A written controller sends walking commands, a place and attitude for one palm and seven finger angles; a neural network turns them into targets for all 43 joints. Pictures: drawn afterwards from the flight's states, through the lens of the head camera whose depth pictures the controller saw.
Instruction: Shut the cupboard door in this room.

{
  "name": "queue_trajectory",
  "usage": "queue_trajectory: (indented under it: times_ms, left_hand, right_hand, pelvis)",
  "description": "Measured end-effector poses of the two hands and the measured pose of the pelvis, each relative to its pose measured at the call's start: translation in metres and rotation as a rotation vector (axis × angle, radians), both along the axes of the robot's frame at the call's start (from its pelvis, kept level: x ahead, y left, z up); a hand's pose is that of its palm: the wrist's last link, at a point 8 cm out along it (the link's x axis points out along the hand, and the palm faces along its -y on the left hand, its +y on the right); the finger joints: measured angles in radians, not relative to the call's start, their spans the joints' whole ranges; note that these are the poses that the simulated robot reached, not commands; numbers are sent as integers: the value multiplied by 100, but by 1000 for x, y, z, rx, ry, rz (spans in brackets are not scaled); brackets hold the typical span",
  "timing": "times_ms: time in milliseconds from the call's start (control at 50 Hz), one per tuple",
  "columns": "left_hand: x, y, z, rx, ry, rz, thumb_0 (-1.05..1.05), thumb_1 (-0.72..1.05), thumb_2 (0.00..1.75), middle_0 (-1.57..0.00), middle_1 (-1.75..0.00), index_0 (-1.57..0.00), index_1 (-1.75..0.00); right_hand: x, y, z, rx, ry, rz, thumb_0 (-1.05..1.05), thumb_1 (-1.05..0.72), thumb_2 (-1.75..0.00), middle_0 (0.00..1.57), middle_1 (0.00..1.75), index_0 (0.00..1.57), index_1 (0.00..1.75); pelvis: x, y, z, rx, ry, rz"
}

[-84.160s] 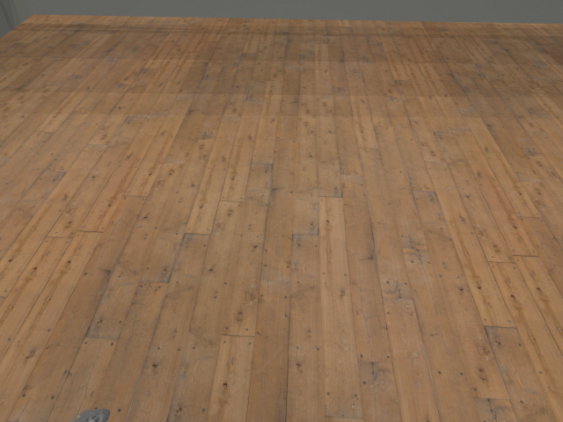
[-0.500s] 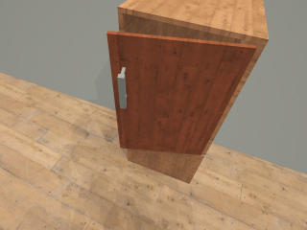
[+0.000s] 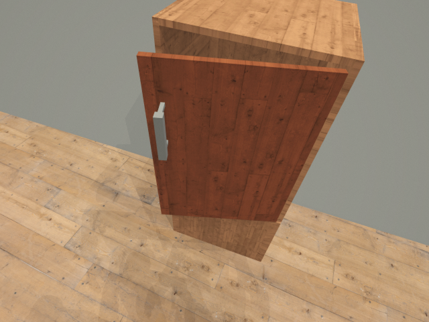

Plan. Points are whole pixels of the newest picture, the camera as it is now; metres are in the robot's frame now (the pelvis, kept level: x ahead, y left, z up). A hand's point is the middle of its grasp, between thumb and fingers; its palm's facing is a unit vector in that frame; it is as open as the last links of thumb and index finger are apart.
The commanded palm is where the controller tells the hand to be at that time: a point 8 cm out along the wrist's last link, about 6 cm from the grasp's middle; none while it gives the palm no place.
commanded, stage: look again from close up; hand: left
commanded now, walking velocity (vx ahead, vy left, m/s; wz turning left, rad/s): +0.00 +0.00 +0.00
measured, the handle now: (162, 132) +0.50 +0.16 +0.06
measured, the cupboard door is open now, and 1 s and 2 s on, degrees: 17 17 17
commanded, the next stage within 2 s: shuffle to correct the standing spot in 0.08 s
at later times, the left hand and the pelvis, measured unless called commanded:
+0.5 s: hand out of the picture +0.00 +0.15 -0.18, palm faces +0.00 -0.99 -0.16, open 7.4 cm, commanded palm none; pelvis +0.04 -0.02 -0.01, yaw -1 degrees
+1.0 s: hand out of the picture +0.08 +0.16 -0.18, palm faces +0.01 -0.97 -0.25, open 7.3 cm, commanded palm none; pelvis +0.05 -0.03 -0.01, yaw -1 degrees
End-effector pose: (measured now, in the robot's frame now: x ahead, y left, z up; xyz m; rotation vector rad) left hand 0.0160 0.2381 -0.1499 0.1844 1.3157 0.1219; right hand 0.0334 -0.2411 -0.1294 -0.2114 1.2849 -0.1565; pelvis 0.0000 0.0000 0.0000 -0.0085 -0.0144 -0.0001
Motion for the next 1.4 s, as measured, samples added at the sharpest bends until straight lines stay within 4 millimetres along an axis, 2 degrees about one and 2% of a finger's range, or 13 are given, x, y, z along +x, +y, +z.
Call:
queue_trajectory:
  times_ms: [120,260,480,580,680,740,820,880,960,1060,1180,1280,1400]
  left_hand:
    - [7,0,2,6,-2,-5,0,90,90,-20,-30,-20,-30]
    - [4,-3,1,5,23,-1,0,90,90,-19,-30,-20,-30]
    - [-21,-38,-5,-38,143,37,0,91,90,-19,-30,-20,-30]
    - [-29,-59,-10,-56,182,85,0,91,90,-19,-30,-20,-30]
    - [-33,-74,-17,-91,240,116,0,91,90,-19,-30,-20,-30]
    - [-21,-77,-16,-102,250,112,1,91,90,-20,-30,-20,-30]
    - [9,-71,-12,-87,183,106,1,90,90,-20,-30,-20,-30]
    - [32,-62,-8,-59,116,89,1,90,90,-20,-30,-20,-30]
    - [51,-41,-4,7,54,55,2,92,90,-20,-30,-20,-30]
    - [69,-22,4,80,-47,-5,1,92,90,-20,-30,-20,-30]
    - [79,-16,19,108,-162,-26,1,91,90,-19,-30,-20,-30]
    - [70,-24,22,85,-170,-52,1,91,90,-19,-30,-20,-30]
    - [44,-37,12,40,-91,-51,1,90,90,-20,-30,-20,-30]
  right_hand:
    - [-6,-1,-1,3,23,-11,0,-91,-90,20,30,20,30]
    - [-9,0,-3,9,44,-18,0,-91,-90,20,30,20,30]
    - [-13,-1,-16,55,108,-63,0,-91,-90,20,30,20,30]
    - [1,-9,-21,53,129,-54,0,-91,-90,20,30,20,30]
    - [35,-13,-21,8,109,-37,1,-92,-90,20,30,20,30]
    - [55,-13,-13,-10,63,-44,1,-93,-90,20,30,20,30]
    - [73,-12,-8,-13,26,-33,1,-93,-90,20,30,20,30]
    - [82,-10,-8,0,0,-26,1,-92,-90,20,30,20,30]
    - [85,-8,-12,27,-37,-31,0,-92,-90,20,30,20,30]
    - [77,-10,-19,60,-105,-36,0,-91,-90,20,30,20,30]
    - [46,-13,-27,78,-110,-33,0,-91,-90,20,30,20,30]
    - [16,-18,-27,82,-72,-35,0,-92,-90,20,30,20,30]
    - [-22,-22,-24,69,22,-50,0,-91,-90,20,30,20,30]
  pelvis:
    - [3,-1,1,2,-1,-2]
    - [7,-3,1,5,2,-4]
    - [32,-22,-6,18,23,-11]
    - [50,-32,-11,-7,26,0]
    - [68,-30,-15,-15,9,5]
    - [76,-28,-11,-4,5,0]
    - [76,-26,-5,4,23,4]
    - [70,-26,-4,7,36,2]
    - [60,-29,-6,16,43,-7]
    - [42,-28,-13,-3,42,-14]
    - [24,-27,-15,4,2,-8]
    - [13,-29,-12,14,-4,-7]
    - [9,-32,-9,16,7,-9]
